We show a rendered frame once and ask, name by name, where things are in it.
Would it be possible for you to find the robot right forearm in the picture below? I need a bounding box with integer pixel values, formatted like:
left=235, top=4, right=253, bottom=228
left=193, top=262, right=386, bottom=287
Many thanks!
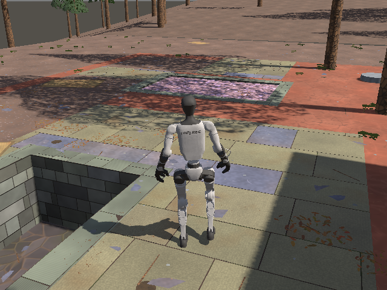
left=217, top=143, right=229, bottom=163

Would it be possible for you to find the robot left hand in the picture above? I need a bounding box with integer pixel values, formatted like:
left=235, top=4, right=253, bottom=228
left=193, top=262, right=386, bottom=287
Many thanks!
left=155, top=169, right=169, bottom=182

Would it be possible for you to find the robot right upper arm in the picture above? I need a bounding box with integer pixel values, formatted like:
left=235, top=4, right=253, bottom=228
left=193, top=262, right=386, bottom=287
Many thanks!
left=203, top=121, right=223, bottom=153

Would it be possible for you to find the robot left upper arm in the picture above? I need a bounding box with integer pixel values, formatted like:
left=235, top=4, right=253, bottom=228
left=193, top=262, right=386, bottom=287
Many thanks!
left=162, top=123, right=178, bottom=157

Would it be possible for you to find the robot left forearm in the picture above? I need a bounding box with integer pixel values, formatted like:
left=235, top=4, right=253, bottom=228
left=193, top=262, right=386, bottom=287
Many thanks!
left=157, top=148, right=168, bottom=171

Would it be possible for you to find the robot right hand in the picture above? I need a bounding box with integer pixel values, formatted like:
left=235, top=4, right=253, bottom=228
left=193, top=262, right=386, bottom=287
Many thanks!
left=216, top=161, right=230, bottom=173

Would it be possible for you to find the left robot foot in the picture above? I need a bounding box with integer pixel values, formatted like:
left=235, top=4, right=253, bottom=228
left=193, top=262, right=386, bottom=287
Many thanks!
left=180, top=233, right=188, bottom=248

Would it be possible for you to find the robot head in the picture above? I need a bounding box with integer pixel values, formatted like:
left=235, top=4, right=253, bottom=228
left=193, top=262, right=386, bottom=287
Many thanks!
left=180, top=95, right=201, bottom=125

